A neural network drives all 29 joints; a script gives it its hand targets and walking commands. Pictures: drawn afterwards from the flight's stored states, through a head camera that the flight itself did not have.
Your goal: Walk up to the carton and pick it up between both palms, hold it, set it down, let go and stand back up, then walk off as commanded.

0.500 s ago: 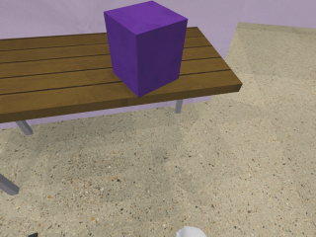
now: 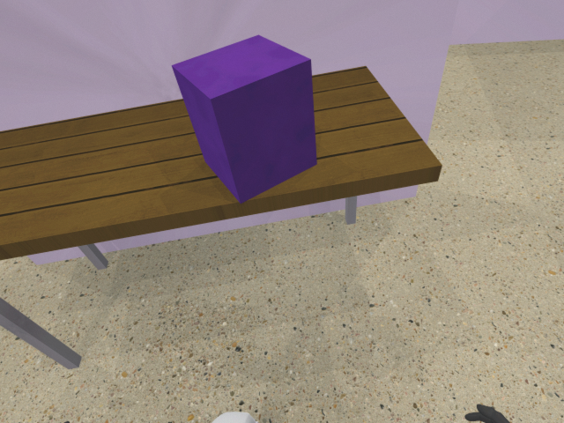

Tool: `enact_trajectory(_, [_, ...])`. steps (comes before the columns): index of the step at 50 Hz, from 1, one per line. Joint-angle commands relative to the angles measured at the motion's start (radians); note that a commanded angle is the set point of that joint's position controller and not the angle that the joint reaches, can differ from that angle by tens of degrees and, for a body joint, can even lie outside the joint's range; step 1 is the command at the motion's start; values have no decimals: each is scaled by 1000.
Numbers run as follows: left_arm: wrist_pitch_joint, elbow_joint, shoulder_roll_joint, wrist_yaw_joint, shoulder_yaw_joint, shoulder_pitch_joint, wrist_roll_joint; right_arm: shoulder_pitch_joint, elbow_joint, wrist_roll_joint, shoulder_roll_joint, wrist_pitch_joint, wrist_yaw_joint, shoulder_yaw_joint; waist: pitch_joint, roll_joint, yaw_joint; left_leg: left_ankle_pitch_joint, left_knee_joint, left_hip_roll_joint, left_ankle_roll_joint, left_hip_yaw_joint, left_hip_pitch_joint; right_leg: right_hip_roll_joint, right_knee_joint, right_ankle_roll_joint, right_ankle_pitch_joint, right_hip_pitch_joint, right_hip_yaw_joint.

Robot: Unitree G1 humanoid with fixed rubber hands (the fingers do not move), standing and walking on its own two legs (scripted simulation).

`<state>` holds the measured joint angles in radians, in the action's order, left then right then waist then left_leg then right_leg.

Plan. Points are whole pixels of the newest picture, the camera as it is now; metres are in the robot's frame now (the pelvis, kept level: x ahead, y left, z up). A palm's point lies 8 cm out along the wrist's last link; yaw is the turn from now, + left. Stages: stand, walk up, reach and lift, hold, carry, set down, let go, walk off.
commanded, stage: walk up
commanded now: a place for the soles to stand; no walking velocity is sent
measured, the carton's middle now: (249, 118) +0.71 +0.05 +0.08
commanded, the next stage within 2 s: none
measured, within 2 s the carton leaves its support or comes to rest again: neither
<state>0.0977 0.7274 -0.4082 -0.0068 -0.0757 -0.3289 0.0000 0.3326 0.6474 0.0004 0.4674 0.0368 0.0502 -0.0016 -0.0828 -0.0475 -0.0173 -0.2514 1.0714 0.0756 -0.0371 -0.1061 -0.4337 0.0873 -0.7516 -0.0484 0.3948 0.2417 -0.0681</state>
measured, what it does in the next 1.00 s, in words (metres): walks ahead: left foot, then right foot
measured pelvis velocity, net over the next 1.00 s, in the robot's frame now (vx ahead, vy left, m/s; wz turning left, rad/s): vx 0.12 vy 0.00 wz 0.10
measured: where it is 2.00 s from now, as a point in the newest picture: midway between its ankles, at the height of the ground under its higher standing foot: outside the picture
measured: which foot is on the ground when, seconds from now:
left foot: up 0.00-0.34, down 0.36-0.98, up 1.00-1.00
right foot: down 0.00-0.38, up 0.40-0.94, down 0.96-1.00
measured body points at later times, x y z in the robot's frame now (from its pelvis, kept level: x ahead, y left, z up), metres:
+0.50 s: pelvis +0.06 +0.08 -0.01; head +0.07 +0.11 +0.44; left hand +0.11 +0.41 -0.12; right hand +0.18 -0.24 -0.07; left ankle +0.13 +0.17 -0.72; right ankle +0.04 -0.06 -0.68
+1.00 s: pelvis +0.12 +0.00 -0.01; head +0.15 -0.02 +0.44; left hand +0.17 +0.35 -0.08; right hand +0.23 -0.31 -0.11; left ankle +0.13 +0.17 -0.72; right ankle +0.15 -0.09 -0.73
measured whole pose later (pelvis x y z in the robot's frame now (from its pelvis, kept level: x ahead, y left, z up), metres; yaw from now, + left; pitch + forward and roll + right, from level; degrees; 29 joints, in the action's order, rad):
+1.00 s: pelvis +0.12 +0.00 -0.01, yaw +6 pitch -1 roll +3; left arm 0.08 0.73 -0.45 -0.02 -0.07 -0.33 0.00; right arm 0.36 0.67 0.00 0.47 0.06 0.01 0.00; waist -0.09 0.00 -0.02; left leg -0.31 0.71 0.02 -0.02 -0.05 -0.36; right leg 0.04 -0.75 -0.02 0.35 0.37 -0.01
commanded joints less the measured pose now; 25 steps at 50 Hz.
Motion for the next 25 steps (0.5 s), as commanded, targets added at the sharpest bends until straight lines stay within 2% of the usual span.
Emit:
enact_trajectory(1, [16, -60, -296, 2, -99, -48, -11, 26, 49, 4, 191, -9, -2, 129, -141, 353, 69, 71, -15, -58, 45, -2, -317, 204, 525, 37, -75, -118, 235])
enact_trajectory(2, [17, -60, -284, 1, -101, -69, -18, -11, 19, 7, 174, -9, 0, 119, -175, 249, 90, 37, -33, -75, 46, -7, -335, 217, 517, -4, -83, -126, 254])
enact_trajectory(3, [16, -60, -270, -1, -96, -74, -12, 0, 25, 7, 184, -7, -3, 117, -161, 247, 71, 46, -26, -59, 36, 10, -305, 192, 521, 14, -153, -117, 219])
enact_trajectory(4, [13, -48, -283, -1, -106, -89, -16, 5, 30, 2, 153, -4, -1, 110, -122, 291, 89, 18, -74, -75, 36, 30, -288, 193, 483, 9, -223, -192, 180])
enact_trajectory(5, [15, -44, -285, -6, -105, -73, -15, 3, 20, -1, 150, -2, -3, 113, -131, 283, 67, 34, -89, -76, 45, 27, -258, 180, 486, 0, -250, -118, 148])
enact_trajectory(6, [10, -58, -273, -2, -104, -55, -18, -43, 13, 12, 156, -6, 2, 115, -117, 269, 91, 17, -105, -74, 40, 36, -292, 177, 475, -24, -255, -181, 175])
enact_trajectory(7, [7, -58, -298, 1, -110, -87, -23, -24, 9, 1, 148, -4, -1, 109, -99, 290, 99, -19, -108, -65, 33, 22, -291, 217, 454, -18, -344, -216, 191])
enact_trajectory(8, [7, -62, -296, 1, -99, -78, -20, -38, 3, 7, 135, 3, -3, 104, -101, 281, 94, -65, -163, -81, 44, 55, -294, 230, 419, -83, -378, -208, 171])
enact_trajectory(9, [4, -60, -308, 1, -99, -80, -25, -86, -9, 12, 152, 8, -5, 105, -129, 255, 109, -98, -196, -87, 42, 49, -309, 235, 380, -106, -433, -228, 186])
enact_trajectory(10, [2, -58, -291, 2, -92, -86, -24, -69, -4, 14, 137, 8, -7, 102, -137, 286, 109, -112, -212, -88, 33, 60, -306, 249, 364, -91, -516, -234, 159])
enact_trajectory(11, [-1, -73, -315, 2, -102, -77, -21, -64, 2, 15, 142, 13, -6, 96, -36, 294, 119, -187, -274, -102, 29, 96, -228, 259, 317, -132, -531, -256, 162])
enact_trajectory(12, [-3, -87, -317, 4, -97, -68, -22, -93, -31, 16, 132, 20, -5, 98, -50, 318, 105, -208, -347, -133, 20, 82, -191, 295, 303, -158, -530, -208, 174])
enact_trajectory(13, [-8, -100, -308, 5, -91, -14, -25, -28, -10, 18, 127, 31, -4, 102, 9, 295, 64, -195, -418, -116, 4, 96, -86, 278, 248, -164, -514, -171, 130])
enact_trajectory(14, [-13, -120, -316, 0, -89, 76, -35, 74, 15, 11, 133, 40, -8, 108, 28, 225, -3, -77, -482, -127, -14, 129, 64, 283, 175, -148, -427, -63, 95])
enact_trajectory(15, [-18, -112, -278, -1, -74, 55, -30, 126, 43, 21, 162, 50, -7, 121, 100, 166, -33, -45, -563, -74, -25, 102, 257, 184, 12, -111, -417, 5, 50])
enact_trajectory(16, [-25, -115, -220, 0, -52, 35, -36, 239, 82, 28, 186, 61, -22, 136, 167, -50, -74, -94, -626, -74, -43, 2, 393, 114, -299, -66, -299, 112, -31])
enact_trajectory(17, [-28, -127, -111, -7, -34, 6, -29, 267, 86, 43, 276, 67, -39, 156, 122, -250, -77, -182, -671, -225, -67, -338, 462, -16, -457, -10, 104, 373, -13])
enact_trajectory(18, [-36, -104, -123, -6, -33, -59, -13, 175, 9, 39, 267, 63, -44, 149, 155, -138, -22, -319, -724, -357, -124, -646, 492, -55, -460, 2, 169, 461, 59])
enact_trajectory(19, [-49, -76, -225, -7, -51, -9, -30, 150, 14, 16, 277, 62, -48, 155, 77, -52, -43, -520, -843, -390, -116, -732, 381, -57, -460, 6, 115, 453, 76])
enact_trajectory(20, [-57, -82, -284, -15, -76, -29, -27, 120, 15, 13, 282, 61, -46, 156, 79, -85, -35, -537, -851, -394, -117, -693, 372, -32, -478, 6, 101, 455, 99])
enact_trajectory(21, [-59, -62, -290, -17, -66, 10, -26, 93, 12, 17, 257, 63, -47, 150, 28, -95, -34, -480, -834, -336, -80, -589, 305, 4, -448, -3, 84, 448, 123])
enact_trajectory(22, [-63, -48, -241, -25, -56, -15, -19, 89, 14, 20, 224, 68, -53, 146, -15, -68, -25, -371, -853, -306, 20, -523, 226, 14, -426, 3, -18, 415, 172])
enact_trajectory(23, [-63, -42, -239, -21, -65, -26, -9, 76, 8, 25, 204, 68, -54, 135, -11, -106, -9, -294, -835, -278, 30, -450, 228, -12, -397, 9, -53, 388, 167])
enact_trajectory(24, [-66, -32, -221, -25, -67, -47, -12, 91, 25, 23, 211, 69, -57, 138, -15, -113, -10, -228, -841, -269, 63, -400, 197, -6, -390, 27, -75, 350, 197])
enact_trajectory(25, [-68, -33, -224, -27, -59, -83, -16, 99, 9, 16, 210, 75, -59, 136, 51, -119, -4, -221, -831, -279, 72, -397, 261, 6, -350, 19, -93, 350, 163])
